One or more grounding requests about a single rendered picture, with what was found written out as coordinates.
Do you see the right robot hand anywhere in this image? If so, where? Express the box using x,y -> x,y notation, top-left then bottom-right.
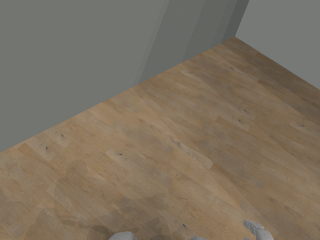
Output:
243,219 -> 274,240

